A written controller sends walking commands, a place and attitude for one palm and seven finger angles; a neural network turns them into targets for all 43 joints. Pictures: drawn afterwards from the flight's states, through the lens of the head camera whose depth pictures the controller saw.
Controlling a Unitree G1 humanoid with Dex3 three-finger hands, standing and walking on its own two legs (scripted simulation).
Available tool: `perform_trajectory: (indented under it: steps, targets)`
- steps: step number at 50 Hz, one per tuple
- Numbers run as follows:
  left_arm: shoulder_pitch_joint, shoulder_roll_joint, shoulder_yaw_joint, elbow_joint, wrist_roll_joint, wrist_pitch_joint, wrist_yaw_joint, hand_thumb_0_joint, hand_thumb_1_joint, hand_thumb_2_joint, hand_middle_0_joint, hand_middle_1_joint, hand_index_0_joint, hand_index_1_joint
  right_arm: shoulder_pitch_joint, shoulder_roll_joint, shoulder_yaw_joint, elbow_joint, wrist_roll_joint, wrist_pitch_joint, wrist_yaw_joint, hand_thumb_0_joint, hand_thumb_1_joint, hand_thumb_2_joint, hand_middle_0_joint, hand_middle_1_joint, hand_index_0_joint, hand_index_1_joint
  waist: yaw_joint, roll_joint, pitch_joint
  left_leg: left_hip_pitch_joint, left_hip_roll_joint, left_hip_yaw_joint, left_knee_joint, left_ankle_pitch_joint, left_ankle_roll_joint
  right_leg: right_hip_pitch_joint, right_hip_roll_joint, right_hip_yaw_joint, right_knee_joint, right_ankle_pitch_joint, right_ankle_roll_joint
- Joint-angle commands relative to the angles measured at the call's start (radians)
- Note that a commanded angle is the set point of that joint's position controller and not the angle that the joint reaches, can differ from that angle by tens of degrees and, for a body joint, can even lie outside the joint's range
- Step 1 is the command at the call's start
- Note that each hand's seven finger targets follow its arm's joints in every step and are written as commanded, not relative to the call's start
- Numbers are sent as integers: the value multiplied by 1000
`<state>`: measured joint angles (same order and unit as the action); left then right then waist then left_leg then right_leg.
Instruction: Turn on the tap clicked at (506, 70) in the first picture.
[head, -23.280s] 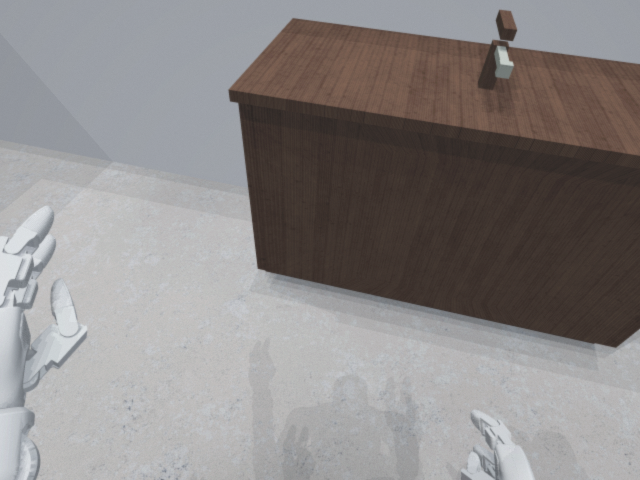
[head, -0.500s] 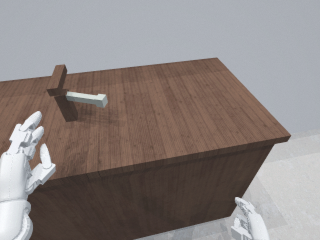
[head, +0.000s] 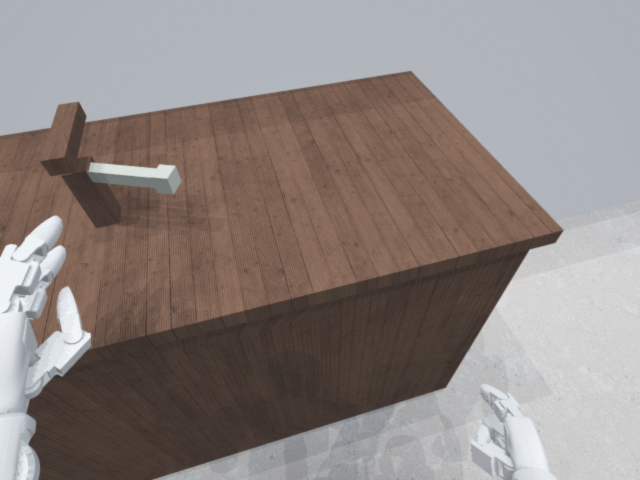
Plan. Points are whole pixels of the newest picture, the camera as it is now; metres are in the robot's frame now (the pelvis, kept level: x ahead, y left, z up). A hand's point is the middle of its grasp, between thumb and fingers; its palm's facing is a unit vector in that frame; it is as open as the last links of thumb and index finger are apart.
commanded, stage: step back with the hand held close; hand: left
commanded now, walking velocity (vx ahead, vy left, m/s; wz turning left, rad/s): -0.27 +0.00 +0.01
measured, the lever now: (166, 179) +0.46 +0.25 +0.13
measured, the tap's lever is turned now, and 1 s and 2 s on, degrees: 65 65 65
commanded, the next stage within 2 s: stop stepping back and stand still in 0.98 s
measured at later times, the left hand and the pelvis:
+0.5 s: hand (25, 400) +0.15 +0.26 +0.15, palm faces +0.41 -0.80 -0.44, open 7.4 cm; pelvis -0.06 +0.01 -0.01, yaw +2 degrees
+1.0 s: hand out of the picture +0.07 +0.25 +0.16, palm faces +0.46 -0.79 -0.41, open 7.4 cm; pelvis -0.13 -0.01 -0.01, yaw +1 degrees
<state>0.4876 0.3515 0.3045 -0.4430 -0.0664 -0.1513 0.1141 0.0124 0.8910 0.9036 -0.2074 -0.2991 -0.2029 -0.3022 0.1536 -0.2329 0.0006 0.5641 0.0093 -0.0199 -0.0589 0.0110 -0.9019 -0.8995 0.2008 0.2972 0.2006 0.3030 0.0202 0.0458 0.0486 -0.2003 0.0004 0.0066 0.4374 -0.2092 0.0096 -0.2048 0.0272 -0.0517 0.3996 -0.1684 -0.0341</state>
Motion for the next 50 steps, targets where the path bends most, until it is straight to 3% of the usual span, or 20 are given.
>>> perform_trajectory:
  steps: [1, 6, 10, 15, 19, 21, 26, 28, 31, 33, 35, 37, 39, 40, 41, 42, 43, 46, 48, 50]
  targets:
    - [-15, 202, 143, -271, 4, -56, 33, 0, 900, 900, -200, -300, -200, -300, -97, -104, -42, -180, 2, -40, -15, 0, -900, -900, 200, 300, 200, 300, 2, -6, -217, 24, 96, -99, -1, 266, 27, 39, -144, 107, -4, 243, 18]
    - [-22, 211, 151, -308, 10, -56, 51, 0, 900, 900, -200, -300, -200, -300, -93, -108, -48, -181, 4, -42, -22, 0, -900, -900, 200, 300, 200, 300, -4, 30, -184, -61, 102, -123, -3, 117, 30, -4, -143, 123, 3, 116, 10]
    - [-1, 188, 138, -285, 12, -57, 62, 0, 900, 900, -200, -300, -200, -300, -71, -107, -50, -177, 9, -45, -20, 0, -900, -900, 200, 300, 200, 300, -13, -44, -141, -121, 84, -122, 37, -105, 31, -80, -167, 153, -43, -65, -4]
    - [3, 190, 139, -298, 18, -61, 78, 0, 900, 900, -200, -300, -200, -300, -67, -108, -43, -172, 9, -54, -23, 0, -900, -900, 200, 300, 200, 300, -20, -31, -110, -164, 93, -148, 40, -244, 36, -165, -162, 150, -46, -243, -5]
    - [-15, 187, 147, -315, 32, -65, 85, 0, 900, 900, -200, -300, -200, -300, -75, -117, -36, -178, 1, -62, -28, 0, -900, -900, 200, 300, 200, 300, -16, 78, -98, -320, 155, -239, -133, -381, 64, -45, -73, 101, 85, -231, 29]
    - [-46, 199, 163, -332, 43, -66, 84, 0, 900, 900, -200, -300, -200, -300, -79, -122, -41, -179, 1, -66, -31, 0, -900, -900, 200, 300, 200, 300, -13, 134, -127, -388, 191, -291, -214, -407, 82, 75, -27, 76, 203, -112, 42]
    - [-9, 183, 166, -296, 52, -62, 66, 0, 900, 900, -200, -300, -200, -300, -75, -113, -45, -180, -7, -75, -24, 0, -900, -900, 200, 300, 200, 300, -7, 85, -121, -393, 177, -252, -150, -333, 90, 100, -26, 106, 196, -18, 41]
    - [-23, 166, 146, -288, 48, -64, 60, 0, 900, 900, -200, -300, -200, -300, -69, -104, -43, -167, -8, -67, -19, 0, -900, -900, 200, 300, 200, 300, -11, -15, -108, -376, 135, -185, -52, -325, 67, 42, -77, 166, 98, -30, 23]
    - [-43, 193, 137, -349, 28, -61, 71, 0, 900, 900, -200, -300, -200, -300, -28, -78, -52, -137, -1, -55, -4, 0, -900, -900, 200, 300, 200, 300, -31, -188, -173, -142, 15, -44, 352, -145, -13, -186, -329, 387, -116, -10, -115]
    - [-14, 191, 137, -368, 19, -59, 71, 0, 900, 900, -200, -300, -200, -300, -48, -50, -43, -139, -1, -52, 3, 0, -900, -900, 200, 300, 200, 300, -32, -181, -216, -135, 16, -53, 459, -176, -18, -142, -371, 332, -78, 239, -139]
    - [11, 204, 160, -376, 19, -61, 71, 0, 900, 900, -200, -300, -200, -300, -63, -43, -37, -144, -3, -43, 0, 0, -900, -900, 200, 300, 200, 300, -32, -143, -186, -167, 38, -61, 336, -187, -11, -92, -348, 284, -17, 340, -111]
    - [38, 215, 181, -378, 21, -63, 78, 0, 900, 900, -200, -300, -200, -300, -65, -54, -40, -137, -6, -31, -9, 0, -900, -900, 200, 300, 200, 300, -35, -66, -198, -131, 72, -71, 79, -6, 5, -68, -267, 220, 84, 312, -46]
    - [25, 212, 181, -429, 19, -82, 76, 0, 900, 900, -200, -300, -200, -300, -76, -89, -58, -152, -2, -47, -20, 0, -900, -900, 200, 300, 200, 300, -16, 109, -214, -121, 224, -193, -34, 201, 60, -88, -90, 112, 196, 124, 44]
    - [47, 209, 196, -396, 13, -77, 76, 0, 900, 900, -200, -300, -200, -300, -66, -90, -67, -151, 4, -62, -22, 0, -900, -900, 200, 300, 200, 300, -8, 112, -247, -116, 254, -171, -31, 278, 68, -80, -49, 82, 250, 30, 61]
    - [29, 220, 206, -433, 10, -79, 77, 0, 900, 900, -200, -300, -200, -300, -64, -79, -59, -149, -8, -76, -24, 0, -900, -900, 200, 300, 200, 300, -16, 218, -267, -102, 270, -205, -75, 352, 87, -116, -31, 75, 370, -89, 58]
    - [-2, 201, 193, -436, 15, -77, 75, 0, 900, 900, -200, -300, -200, -300, -60, -70, -53, -143, -23, -88, -22, 0, -900, -900, 200, 300, 200, 300, -20, 243, -230, -117, 310, -241, -110, 415, 113, -170, -13, 83, 510, -257, 59]
    - [-23, 186, 182, -415, 16, -75, 74, 0, 900, 900, -200, -300, -200, -300, -49, -66, -55, -125, -27, -104, -18, 0, -900, -900, 200, 300, 200, 300, -18, 203, -205, -77, 329, -237, -80, 515, 137, -221, -14, 113, 545, -301, 54]
    - [-52, 142, 128, -375, 17, -50, 70, 0, 900, 900, -200, -300, -200, -300, -46, -79, -59, -110, -13, -125, -4, 0, -900, -900, 200, 300, 200, 300, -4, 120, -223, 104, 299, -145, -11, 646, 100, -226, -20, 85, 332, -243, 60]
    - [-64, 109, 80, -345, 25, -31, 56, 0, 900, 900, -200, -300, -200, -300, -70, -91, -46, -108, -14, -116, 7, 0, -900, -900, 200, 300, 200, 300, -2, 150, -186, 42, 283, -130, -21, 511, 74, -135, -16, 75, 179, -137, 62]
    - [-92, 135, 91, -346, 31, -32, 45, 0, 900, 900, -200, -300, -200, -300, -109, -89, -40, -123, -17, -105, 8, 0, -900, -900, 200, 300, 200, 300, 12, 55, -150, -57, 222, -91, 67, 248, 28, -56, -46, 96, -47, 83, 57]
